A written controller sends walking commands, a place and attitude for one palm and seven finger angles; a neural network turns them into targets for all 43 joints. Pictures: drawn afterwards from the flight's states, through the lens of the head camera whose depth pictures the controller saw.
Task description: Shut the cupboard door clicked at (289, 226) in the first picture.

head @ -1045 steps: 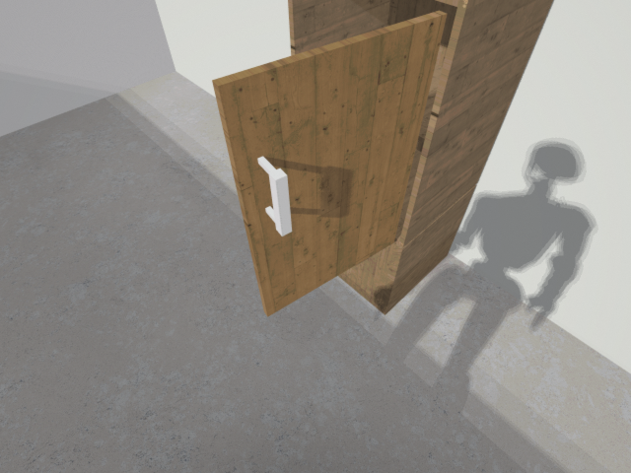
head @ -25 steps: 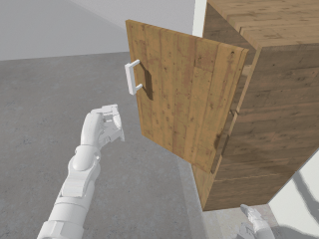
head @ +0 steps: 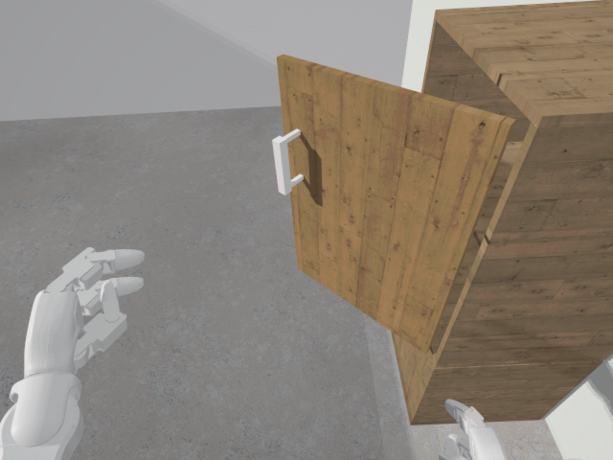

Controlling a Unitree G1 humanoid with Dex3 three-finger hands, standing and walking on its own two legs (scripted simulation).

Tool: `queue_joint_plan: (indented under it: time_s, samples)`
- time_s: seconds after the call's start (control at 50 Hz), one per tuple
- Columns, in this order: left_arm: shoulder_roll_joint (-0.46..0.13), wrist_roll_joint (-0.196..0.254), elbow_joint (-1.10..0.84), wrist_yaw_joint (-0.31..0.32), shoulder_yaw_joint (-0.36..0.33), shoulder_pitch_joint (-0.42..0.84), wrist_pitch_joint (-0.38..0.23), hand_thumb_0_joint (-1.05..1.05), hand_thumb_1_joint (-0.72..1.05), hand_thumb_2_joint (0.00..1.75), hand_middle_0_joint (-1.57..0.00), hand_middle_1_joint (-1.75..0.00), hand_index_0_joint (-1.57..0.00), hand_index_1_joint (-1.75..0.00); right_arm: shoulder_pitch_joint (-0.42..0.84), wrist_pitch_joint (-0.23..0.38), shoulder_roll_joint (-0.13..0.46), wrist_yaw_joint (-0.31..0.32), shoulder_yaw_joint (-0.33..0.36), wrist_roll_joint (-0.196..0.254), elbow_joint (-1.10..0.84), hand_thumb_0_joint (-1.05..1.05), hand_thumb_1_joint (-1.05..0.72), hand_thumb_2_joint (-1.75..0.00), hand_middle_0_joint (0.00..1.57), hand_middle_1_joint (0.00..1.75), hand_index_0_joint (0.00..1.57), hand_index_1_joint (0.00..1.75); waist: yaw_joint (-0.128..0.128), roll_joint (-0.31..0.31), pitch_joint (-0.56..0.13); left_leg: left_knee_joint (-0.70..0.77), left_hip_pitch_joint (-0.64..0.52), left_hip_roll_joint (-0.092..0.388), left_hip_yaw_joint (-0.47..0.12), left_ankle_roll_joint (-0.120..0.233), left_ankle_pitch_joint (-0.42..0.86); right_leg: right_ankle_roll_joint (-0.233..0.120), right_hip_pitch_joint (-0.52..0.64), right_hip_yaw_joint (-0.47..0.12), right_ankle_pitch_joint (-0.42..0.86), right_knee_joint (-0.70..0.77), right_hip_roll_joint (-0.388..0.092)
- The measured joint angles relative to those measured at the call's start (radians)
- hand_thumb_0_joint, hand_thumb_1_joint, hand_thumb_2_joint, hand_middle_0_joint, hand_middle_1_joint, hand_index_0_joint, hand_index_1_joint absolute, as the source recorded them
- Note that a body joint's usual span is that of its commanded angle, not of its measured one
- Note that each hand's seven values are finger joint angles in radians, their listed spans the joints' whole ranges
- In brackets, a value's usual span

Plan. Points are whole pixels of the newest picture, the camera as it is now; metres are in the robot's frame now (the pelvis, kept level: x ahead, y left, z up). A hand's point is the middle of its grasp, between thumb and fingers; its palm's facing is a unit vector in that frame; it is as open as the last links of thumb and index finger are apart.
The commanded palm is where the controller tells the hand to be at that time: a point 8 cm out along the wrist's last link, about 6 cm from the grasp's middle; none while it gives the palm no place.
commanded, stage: draw the hand back to the body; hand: left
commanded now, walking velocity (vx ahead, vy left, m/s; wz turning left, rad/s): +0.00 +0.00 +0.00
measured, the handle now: (289, 162) +0.65 +0.11 +0.05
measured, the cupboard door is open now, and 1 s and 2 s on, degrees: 47 47 47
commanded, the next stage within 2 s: step back with the hand held close in 0.52 s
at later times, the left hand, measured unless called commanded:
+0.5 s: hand (79, 337) +0.19 +0.25 +0.15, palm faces +0.46 -0.80 -0.38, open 7.4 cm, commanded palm +0.14 +0.29 +0.17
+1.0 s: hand (52, 338) +0.18 +0.28 +0.15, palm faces +0.36 -0.78 -0.51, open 7.4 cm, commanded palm +0.12 +0.32 +0.17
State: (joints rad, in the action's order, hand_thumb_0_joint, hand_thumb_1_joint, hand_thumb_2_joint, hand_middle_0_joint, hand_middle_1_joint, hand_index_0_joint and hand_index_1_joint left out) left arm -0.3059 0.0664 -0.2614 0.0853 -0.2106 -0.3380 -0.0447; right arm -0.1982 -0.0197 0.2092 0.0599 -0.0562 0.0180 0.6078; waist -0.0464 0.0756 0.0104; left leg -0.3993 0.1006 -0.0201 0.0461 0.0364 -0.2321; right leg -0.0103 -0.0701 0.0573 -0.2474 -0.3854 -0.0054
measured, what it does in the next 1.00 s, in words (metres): stands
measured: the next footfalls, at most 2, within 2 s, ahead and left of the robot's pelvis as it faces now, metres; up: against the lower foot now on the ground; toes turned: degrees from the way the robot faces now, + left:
right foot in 1.96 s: -0.32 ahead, -0.12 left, +0.00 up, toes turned -2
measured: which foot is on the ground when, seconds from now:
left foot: down 0.00-1.00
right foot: down 0.00-1.00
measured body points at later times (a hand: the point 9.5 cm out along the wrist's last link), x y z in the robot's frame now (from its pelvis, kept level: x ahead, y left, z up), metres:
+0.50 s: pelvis +0.00 -0.01 +0.00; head -0.02 -0.03 +0.45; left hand +0.16 +0.29 +0.17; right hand +0.19 -0.22 -0.09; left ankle -0.01 +0.09 -0.74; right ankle -0.02 -0.11 -0.74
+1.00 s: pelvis -0.02 +0.02 -0.01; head +0.00 +0.01 +0.44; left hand +0.16 +0.32 +0.18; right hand +0.16 -0.23 -0.09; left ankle +0.00 +0.09 -0.74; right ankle -0.02 -0.11 -0.74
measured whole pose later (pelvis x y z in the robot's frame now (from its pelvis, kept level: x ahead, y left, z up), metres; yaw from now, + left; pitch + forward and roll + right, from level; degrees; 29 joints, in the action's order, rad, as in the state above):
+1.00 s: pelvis -0.02 +0.02 -0.01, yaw -1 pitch +1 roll -1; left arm -0.44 0.07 -0.49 0.13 -0.41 -0.56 -0.13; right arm -0.17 -0.05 0.25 0.09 0.01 0.02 0.55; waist -0.01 0.03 0.01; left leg -0.53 0.29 -0.03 0.07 0.06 -0.26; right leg 0.01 -0.26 0.04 -0.26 -0.52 -0.02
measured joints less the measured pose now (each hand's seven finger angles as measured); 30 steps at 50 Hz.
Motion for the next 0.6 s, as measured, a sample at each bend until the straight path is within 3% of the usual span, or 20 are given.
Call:
queue_joint_plan:
  time_s: [0.22,0.38,0.6]
  samples:
    - [-0.059,0.009,-0.112,0.030,-0.165,-0.161,-0.032,0.02,0.90,0.90,-0.34,-0.44,-0.34,-0.45,-0.008,0.054,0.032,0.006,0.041,0.001,0.016,0.01,-0.91,-0.90,0.21,0.30,0.20,0.30,-0.022,0.006,-0.017,-0.021,0.006,0.005,-0.008,-0.004,-0.017,-0.002,0.005,0.008,-0.011,-0.004,0.005]
    - [-0.002,-0.001,-0.068,0.038,-0.110,-0.104,-0.021,0.02,0.90,0.90,-0.23,-0.33,-0.23,-0.34,0.012,0.080,0.032,0.015,0.040,-0.003,0.026,0.01,-0.91,-0.90,0.21,0.30,0.20,0.30,-0.031,-0.003,0.003,-0.013,0.015,0.000,-0.015,-0.004,-0.002,-0.005,-0.010,0.015,-0.009,-0.014,0.000]
    - [-0.044,0.004,-0.105,0.029,-0.132,-0.119,-0.038,0.02,0.89,0.90,-0.21,-0.30,-0.21,-0.31,0.004,0.092,0.009,0.013,0.028,-0.006,0.026,0.01,-0.90,-0.90,0.21,0.30,0.20,0.30,-0.011,-0.004,-0.006,-0.017,0.000,0.014,-0.006,-0.012,-0.014,-0.011,0.006,0.005,-0.009,-0.004,0.014]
